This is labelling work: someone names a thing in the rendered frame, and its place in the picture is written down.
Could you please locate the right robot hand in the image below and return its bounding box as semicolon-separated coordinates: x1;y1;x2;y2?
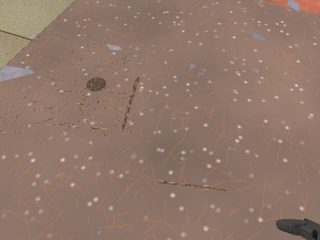
276;218;320;240

